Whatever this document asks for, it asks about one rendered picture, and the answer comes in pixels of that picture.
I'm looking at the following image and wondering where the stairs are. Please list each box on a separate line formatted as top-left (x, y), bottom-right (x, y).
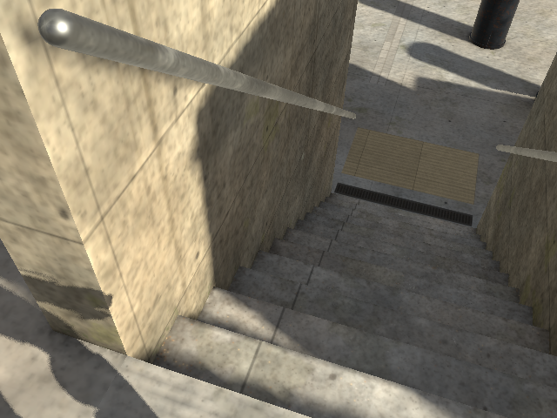
top-left (152, 193), bottom-right (557, 418)

